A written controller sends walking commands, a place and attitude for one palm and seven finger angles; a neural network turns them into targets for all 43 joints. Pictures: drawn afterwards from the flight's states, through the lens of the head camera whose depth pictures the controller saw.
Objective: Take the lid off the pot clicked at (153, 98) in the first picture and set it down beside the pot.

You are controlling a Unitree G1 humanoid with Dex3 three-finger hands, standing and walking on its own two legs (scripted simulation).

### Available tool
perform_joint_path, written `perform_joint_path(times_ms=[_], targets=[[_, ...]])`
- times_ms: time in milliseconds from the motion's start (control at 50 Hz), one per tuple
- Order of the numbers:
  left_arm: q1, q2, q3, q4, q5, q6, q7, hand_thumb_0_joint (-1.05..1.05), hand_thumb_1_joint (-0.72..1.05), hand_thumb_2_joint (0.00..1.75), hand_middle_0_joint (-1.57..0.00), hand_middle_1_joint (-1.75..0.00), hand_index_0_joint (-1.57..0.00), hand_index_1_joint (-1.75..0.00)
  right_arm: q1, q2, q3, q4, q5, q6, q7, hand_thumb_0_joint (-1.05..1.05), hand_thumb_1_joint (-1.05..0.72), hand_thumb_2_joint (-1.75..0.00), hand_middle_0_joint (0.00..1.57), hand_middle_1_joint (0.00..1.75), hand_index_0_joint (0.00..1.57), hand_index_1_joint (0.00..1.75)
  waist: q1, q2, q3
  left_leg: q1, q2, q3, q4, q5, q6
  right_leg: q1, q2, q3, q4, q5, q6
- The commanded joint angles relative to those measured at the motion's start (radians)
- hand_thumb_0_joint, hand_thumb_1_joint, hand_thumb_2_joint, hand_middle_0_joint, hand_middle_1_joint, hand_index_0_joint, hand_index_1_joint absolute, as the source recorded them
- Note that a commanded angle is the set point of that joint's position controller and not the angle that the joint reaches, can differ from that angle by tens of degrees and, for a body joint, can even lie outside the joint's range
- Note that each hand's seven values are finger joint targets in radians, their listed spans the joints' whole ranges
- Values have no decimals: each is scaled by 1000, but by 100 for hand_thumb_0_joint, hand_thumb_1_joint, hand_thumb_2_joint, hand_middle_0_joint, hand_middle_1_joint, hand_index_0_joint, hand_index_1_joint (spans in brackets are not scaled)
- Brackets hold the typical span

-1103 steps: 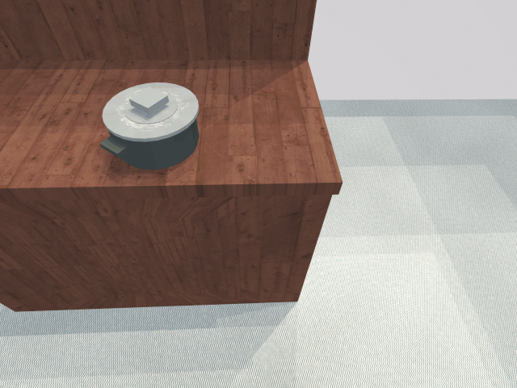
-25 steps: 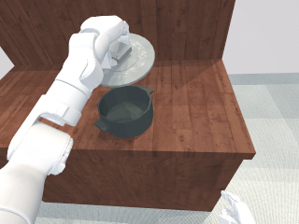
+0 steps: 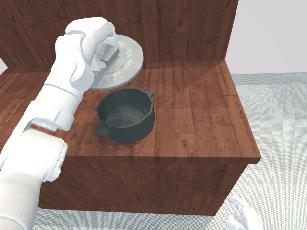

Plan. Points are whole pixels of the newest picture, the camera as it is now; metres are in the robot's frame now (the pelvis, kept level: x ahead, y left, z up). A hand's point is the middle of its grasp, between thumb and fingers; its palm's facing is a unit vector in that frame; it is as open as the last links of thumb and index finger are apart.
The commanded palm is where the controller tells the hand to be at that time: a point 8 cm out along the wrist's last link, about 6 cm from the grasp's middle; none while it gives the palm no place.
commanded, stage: move the lid sideways beside the pot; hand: left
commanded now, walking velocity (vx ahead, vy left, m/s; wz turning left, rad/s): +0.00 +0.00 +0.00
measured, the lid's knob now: (105, 53) +0.49 +0.13 +0.24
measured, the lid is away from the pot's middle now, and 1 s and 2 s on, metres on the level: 0.03 0.14 0.24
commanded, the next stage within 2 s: lower the lid onto the table in 1.80 s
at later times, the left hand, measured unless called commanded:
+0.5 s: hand (71, 63) +0.43 +0.20 +0.25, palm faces -0.15 +0.00 -0.99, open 8.9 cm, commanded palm +0.41 +0.20 +0.32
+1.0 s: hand (49, 60) +0.44 +0.25 +0.26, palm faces -0.15 +0.00 -0.99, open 8.9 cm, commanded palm +0.42 +0.25 +0.32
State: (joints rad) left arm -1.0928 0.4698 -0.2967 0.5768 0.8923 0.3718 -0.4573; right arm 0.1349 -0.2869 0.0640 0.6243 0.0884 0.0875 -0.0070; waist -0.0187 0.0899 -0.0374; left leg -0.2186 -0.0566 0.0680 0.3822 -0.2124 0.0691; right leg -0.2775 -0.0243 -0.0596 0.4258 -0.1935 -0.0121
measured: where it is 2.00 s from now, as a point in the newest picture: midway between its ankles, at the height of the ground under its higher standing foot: outside the picture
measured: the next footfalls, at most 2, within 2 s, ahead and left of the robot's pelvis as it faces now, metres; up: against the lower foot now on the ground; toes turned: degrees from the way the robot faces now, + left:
none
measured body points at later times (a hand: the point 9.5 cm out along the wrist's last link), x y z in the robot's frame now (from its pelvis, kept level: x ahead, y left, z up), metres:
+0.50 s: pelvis -0.01 +0.01 +0.00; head +0.01 -0.02 +0.45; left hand +0.44 +0.19 +0.30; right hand +0.17 -0.23 -0.11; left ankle -0.01 +0.07 -0.74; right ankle +0.02 -0.11 -0.74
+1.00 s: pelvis +0.00 +0.02 +0.00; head +0.03 +0.00 +0.45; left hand +0.44 +0.25 +0.31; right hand +0.14 -0.23 -0.12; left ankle -0.01 +0.07 -0.74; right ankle +0.02 -0.11 -0.74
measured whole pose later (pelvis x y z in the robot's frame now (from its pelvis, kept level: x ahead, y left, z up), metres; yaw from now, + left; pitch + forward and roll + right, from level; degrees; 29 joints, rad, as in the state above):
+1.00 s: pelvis +0.00 +0.02 +0.00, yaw +1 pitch +3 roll -1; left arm -1.07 0.67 -0.20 0.59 0.91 0.23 -0.56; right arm 0.20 -0.30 0.04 0.62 0.09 0.10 -0.01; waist -0.03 0.08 -0.01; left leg -0.24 -0.07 0.05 0.38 -0.20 0.09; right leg -0.26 -0.04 -0.08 0.37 -0.16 0.01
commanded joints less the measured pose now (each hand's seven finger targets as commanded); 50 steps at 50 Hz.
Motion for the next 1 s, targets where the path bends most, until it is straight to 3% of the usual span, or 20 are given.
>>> perform_joint_path(times_ms=[0, 20, 40, 80, 120, 200, 220, 240, 260, 320, 380, 440, 540, 620, 640, 660, 740, 820, 860, 980], targets=[[-640, 221, 80, -274, 34, -7, 34, 0, 39, 126, -95, -90, -81, -85, -134, -90, -36, -167, 7, -54, -9, 0, -90, -90, 20, 30, 20, 30, -9, -100, -415, 139, 37, -91, -4, 289, 2, 170, -3, 43, -9, 283, -37], [-666, 208, 68, -352, 6, -23, 34, 0, 39, 126, -95, -90, -81, -85, -134, -95, -43, -176, 6, -62, -10, 0, -90, -90, 20, 30, 20, 30, -18, -62, -450, 184, 36, -102, 9, 332, 4, 168, -7, 43, -10, 299, -39], [-717, 303, 138, -409, 25, -30, 37, 0, 39, 126, -95, -90, -81, -85, -121, -87, -43, -178, 1, -75, -12, 0, -90, -90, 20, 30, 20, 30, -3, -48, -522, 206, 37, -110, 8, 354, 4, 209, 0, 53, -1, 314, -37], [-744, 324, 150, -418, 26, -37, 30, 0, 39, 126, -95, -90, -81, -85, -121, -85, -40, -169, -1, -90, -18, 0, -90, -90, 20, 30, 20, 30, -5, -19, -550, 235, 33, -119, 15, 396, 3, 213, 0, 52, 3, 335, -41], [-682, 360, 191, -361, -2, -43, 28, 0, 39, 126, -95, -90, -81, -85, -99, -105, -49, -147, -3, -92, -17, 0, -90, -90, 20, 30, 20, 30, -7, -38, -503, 217, 35, -126, 16, 405, 1, 212, -1, 47, -9, 348, -43], [-576, 309, 152, -143, 22, -15, 1, 0, 39, 126, -95, -90, -81, -85, -96, -108, -36, -118, 6, -64, -17, 0, -90, -90, 20, 30, 20, 30, -5, -146, -324, 103, 34, -109, -22, 265, -6, 153, 1, 24, -29, 270, -40], [-529, 291, 149, -160, -2, -25, -1, 0, 39, 126, -95, -90, -81, -85, -97, -119, -45, -128, 4, -64, -13, 0, -90, -90, 20, 30, 20, 30, -4, -139, -334, 113, 31, -113, -14, 291, -4, 158, -5, 26, -29, 285, -43], [-532, 332, 178, -198, 22, -30, -4, 0, 39, 126, -95, -90, -81, -85, -107, -111, -42, -139, 2, -59, -10, 0, -90, -90, 20, 30, 20, 30, 12, -134, -388, 122, 35, -107, -17, 308, -5, 190, -3, 33, -19, 291, -40], [-521, 303, 153, -210, 30, -31, -13, 0, 39, 126, -95, -90, -81, -85, -126, -107, -40, -155, 1, -58, -9, 0, -90, -90, 20, 30, 20, 30, 13, -119, -392, 124, 32, -106, -6, 324, -1, 190, -6, 36, -15, 306, -43], [-516, 244, 91, -244, 12, -41, -21, 0, 39, 126, -95, -90, -81, -85, -118, -113, -48, -157, 4, -43, -2, 0, -90, -90, 20, 30, 20, 30, -13, -97, -372, 162, 38, -116, 2, 343, -3, 135, -4, 24, -27, 272, -43], [-608, 405, 199, -236, 48, -48, -17, 0, 39, 126, -95, -90, -81, -85, -103, -113, -41, -155, 2, -41, -17, 0, -90, -90, 20, 30, 20, 30, -1, -98, -410, 133, 31, -107, -11, 266, 4, 182, 3, 36, -27, 249, -42], [-698, 436, 214, -328, 32, -82, -9, 0, 39, 126, -95, -90, -81, -85, -91, -105, -44, -160, -1, -65, -24, 0, -90, -90, 20, 30, 20, 30, -5, -34, -483, 192, 33, -126, -8, 323, 1, 195, 7, 41, -22, 261, -42], [-632, 429, 207, -159, 32, -89, -23, 0, 39, 126, -95, -90, -81, -85, -47, -121, -49, -126, 2, -58, -29, 0, -90, -90, 20, 30, 20, 30, -15, -93, -383, 145, 35, -128, -28, 261, -4, 154, 13, 22, -43, 216, -42], [-585, 334, 129, -184, 15, -107, -28, 0, 39, 126, -95, -90, -81, -85, -53, -128, -59, -141, 2, -56, -21, 0, -90, -90, 20, 30, 20, 30, -26, -30, -383, 188, 37, -135, -10, 310, -5, 109, 6, 20, -43, 209, -48], [-611, 394, 180, -238, 33, -114, -27, 0, 39, 126, -95, -90, -81, -85, -51, -120, -58, -144, 0, -54, -17, 0, -90, -90, 20, 30, 20, 30, -11, -36, -434, 204, 42, -135, -11, 335, -6, 133, 13, 25, -40, 215, -44], [-605, 382, 170, -210, 44, -113, -32, 0, 39, 126, -95, -90, -81, -85, -62, -120, -57, -147, -1, -53, -19, 0, -90, -90, 20, 30, 20, 30, -16, -23, -412, 200, 39, -135, -2, 339, -3, 116, 13, 22, -39, 217, -49], [-612, 521, 275, -222, 47, -125, -30, 0, 39, 126, -95, -90, -81, -85, -26, -134, -60, -140, -2, -45, -19, 0, -90, -90, 20, 30, 20, 30, -5, -42, -439, 178, 41, -135, -10, 366, -4, 171, 13, 30, -43, 254, -47], [-582, 458, 219, -203, 24, -132, -39, 0, 39, 126, -95, -90, -81, -85, -26, -143, -66, -146, 5, -42, -19, 0, -90, -90, 20, 30, 20, 30, -21, -20, -398, 203, 47, -147, -4, 415, -9, 129, 10, 19, -51, 253, -49], [-584, 495, 259, -204, 44, -135, -43, 0, 39, 126, -95, -90, -81, -85, -30, -136, -68, -147, 2, -42, -16, 0, -90, -90, 20, 30, 20, 30, -7, -33, -416, 203, 48, -144, 1, 414, -5, 135, 16, 22, -47, 248, -48], [-581, 482, 235, -174, 48, -141, -47, 0, 39, 126, -95, -90, -81, -85, -13, -136, -66, -142, 5, -29, -16, 0, -90, -90, 20, 30, 20, 30, -19, -28, -392, 207, 47, -148, -5, 395, -9, 99, 22, 10, -55, 209, -48]])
